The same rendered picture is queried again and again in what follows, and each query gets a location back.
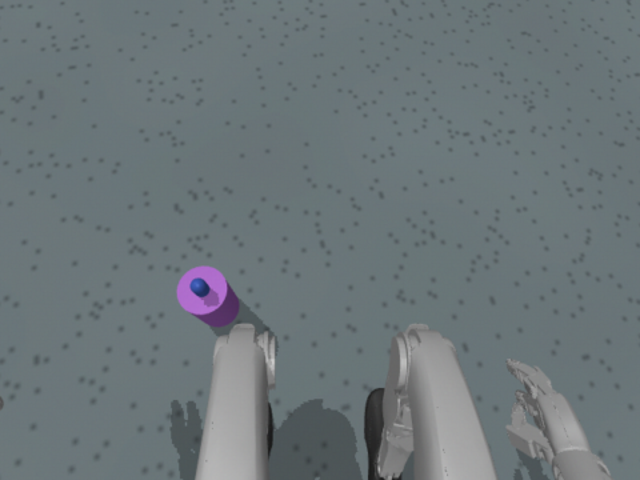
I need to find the bottle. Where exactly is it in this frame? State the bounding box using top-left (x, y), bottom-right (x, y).
top-left (177, 266), bottom-right (239, 327)

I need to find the right robot arm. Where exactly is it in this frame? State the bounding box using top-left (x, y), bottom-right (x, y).
top-left (552, 450), bottom-right (614, 480)

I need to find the right robot foot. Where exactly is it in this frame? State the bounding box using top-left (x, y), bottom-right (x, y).
top-left (364, 388), bottom-right (402, 480)

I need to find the right robot hand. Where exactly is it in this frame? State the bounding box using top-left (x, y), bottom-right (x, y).
top-left (506, 359), bottom-right (592, 465)

